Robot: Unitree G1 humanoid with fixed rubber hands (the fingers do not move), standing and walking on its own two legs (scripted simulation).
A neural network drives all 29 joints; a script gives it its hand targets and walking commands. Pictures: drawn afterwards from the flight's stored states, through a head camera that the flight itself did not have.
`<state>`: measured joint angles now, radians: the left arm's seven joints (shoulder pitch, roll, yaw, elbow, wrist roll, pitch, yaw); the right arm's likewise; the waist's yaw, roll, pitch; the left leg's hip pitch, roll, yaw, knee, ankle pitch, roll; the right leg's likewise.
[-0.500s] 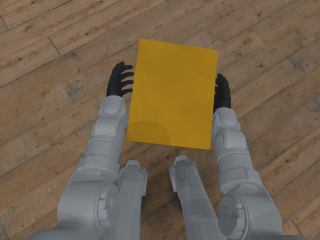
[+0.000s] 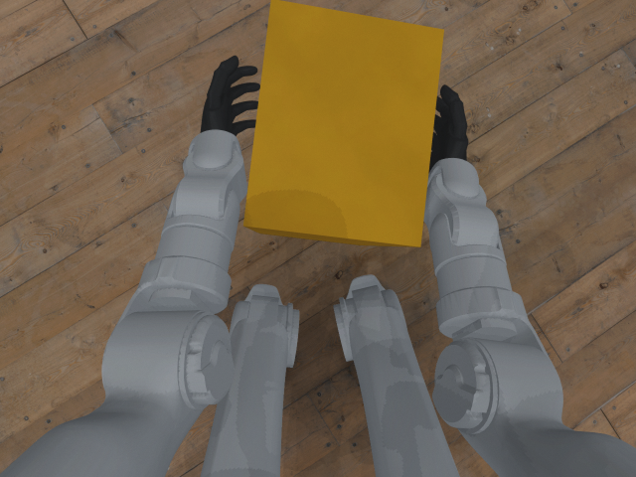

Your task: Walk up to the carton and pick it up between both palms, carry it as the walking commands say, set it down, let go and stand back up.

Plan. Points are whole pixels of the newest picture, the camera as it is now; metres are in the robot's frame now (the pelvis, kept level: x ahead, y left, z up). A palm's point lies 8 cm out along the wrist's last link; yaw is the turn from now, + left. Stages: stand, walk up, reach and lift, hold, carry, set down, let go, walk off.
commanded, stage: set down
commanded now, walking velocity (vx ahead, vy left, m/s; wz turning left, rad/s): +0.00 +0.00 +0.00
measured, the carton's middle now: (328, 157) +0.48 -0.03 -0.17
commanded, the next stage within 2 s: none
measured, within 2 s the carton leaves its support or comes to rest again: rests again in 1.82 s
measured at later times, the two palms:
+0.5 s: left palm (235, 133) +0.52 +0.09 -0.20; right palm (420, 161) +0.48 -0.16 -0.20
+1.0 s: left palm (240, 136) +0.53 +0.09 -0.24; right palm (412, 165) +0.48 -0.16 -0.24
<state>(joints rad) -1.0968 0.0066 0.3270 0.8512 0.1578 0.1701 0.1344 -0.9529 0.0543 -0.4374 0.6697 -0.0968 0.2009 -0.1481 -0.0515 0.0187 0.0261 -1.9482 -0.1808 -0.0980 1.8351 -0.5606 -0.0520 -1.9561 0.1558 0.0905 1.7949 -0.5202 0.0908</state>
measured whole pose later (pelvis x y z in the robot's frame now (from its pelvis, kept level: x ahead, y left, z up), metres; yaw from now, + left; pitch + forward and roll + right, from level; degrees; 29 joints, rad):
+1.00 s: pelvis -0.03 +0.00 -0.09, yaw +0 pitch +28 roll -2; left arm -1.50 0.18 0.25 0.98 0.05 0.20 0.15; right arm -1.31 -0.07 -0.40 0.73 -0.02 0.24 -0.20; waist -0.05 0.01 0.51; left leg -2.05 -0.19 -0.07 2.13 -0.57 -0.07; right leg -2.06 0.17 0.06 2.08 -0.52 0.11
